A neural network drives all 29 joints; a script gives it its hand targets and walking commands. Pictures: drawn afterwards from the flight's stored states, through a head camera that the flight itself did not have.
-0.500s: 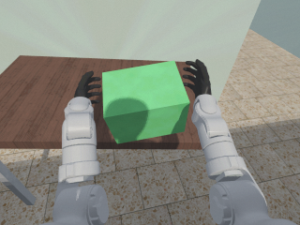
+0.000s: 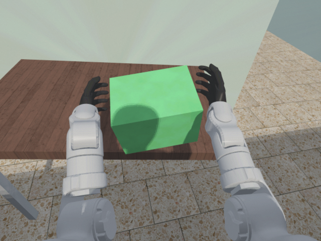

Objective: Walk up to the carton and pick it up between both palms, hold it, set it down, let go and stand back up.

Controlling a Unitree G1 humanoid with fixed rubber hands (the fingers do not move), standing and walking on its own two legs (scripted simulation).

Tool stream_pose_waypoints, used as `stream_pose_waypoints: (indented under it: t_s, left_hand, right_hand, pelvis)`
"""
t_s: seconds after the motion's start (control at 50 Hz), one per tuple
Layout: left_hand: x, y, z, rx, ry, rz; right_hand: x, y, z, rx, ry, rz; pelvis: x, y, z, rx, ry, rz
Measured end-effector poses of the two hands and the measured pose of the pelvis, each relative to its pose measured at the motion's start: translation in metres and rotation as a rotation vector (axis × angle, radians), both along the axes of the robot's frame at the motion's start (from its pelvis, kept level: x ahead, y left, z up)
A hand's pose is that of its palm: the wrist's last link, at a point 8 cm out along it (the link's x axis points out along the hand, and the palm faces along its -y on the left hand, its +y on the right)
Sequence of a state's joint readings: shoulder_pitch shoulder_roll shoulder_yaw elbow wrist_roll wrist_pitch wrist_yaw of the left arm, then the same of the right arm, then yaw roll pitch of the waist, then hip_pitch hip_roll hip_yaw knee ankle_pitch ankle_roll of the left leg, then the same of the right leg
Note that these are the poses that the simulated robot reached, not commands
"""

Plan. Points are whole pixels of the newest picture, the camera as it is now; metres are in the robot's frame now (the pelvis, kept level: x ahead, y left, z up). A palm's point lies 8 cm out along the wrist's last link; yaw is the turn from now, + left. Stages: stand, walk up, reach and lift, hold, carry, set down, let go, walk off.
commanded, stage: hold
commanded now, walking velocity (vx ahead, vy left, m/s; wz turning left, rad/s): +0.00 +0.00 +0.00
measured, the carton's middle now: (155, 111) +0.44 +0.01 +0.10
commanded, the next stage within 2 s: set down in 0.32 s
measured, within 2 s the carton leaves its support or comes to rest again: neither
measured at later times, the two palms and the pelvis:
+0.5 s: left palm (83, 100) +0.36 +0.18 +0.19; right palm (216, 89) +0.37 -0.12 +0.23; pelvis +0.01 +0.00 +0.00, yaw +0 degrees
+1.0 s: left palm (99, 106) +0.42 +0.16 +0.14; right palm (211, 88) +0.42 -0.13 +0.19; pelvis +0.04 +0.00 +0.00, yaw +0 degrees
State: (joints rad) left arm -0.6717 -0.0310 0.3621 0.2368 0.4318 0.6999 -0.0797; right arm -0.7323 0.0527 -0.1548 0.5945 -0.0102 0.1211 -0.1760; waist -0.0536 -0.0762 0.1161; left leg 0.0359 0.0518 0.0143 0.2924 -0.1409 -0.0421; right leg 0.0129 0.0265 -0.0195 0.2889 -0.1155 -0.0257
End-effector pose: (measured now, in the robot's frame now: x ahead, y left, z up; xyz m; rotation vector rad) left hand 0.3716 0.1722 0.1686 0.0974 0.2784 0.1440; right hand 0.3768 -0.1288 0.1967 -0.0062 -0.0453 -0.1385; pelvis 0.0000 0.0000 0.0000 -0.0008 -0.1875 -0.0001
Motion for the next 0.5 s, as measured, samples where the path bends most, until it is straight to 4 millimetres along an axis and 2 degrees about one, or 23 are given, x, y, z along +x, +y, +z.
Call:
stream_pose_waypoints:
  t_s: [0.34,0.5]
  left_hand:
    - [0.000,0.000,0.000,0.001,0.001,-0.001]
    - [-0.007,0.005,0.026,0.032,-0.104,0.041]
  right_hand:
    - [0.000,0.000,0.000,0.000,0.000,0.000]
    - [-0.006,0.008,0.032,0.034,-0.133,0.040]
  pelvis:
    - [0.000,0.000,0.000,0.000,0.000,0.000]
    - [0.005,0.000,0.000,0.000,0.007,0.000]
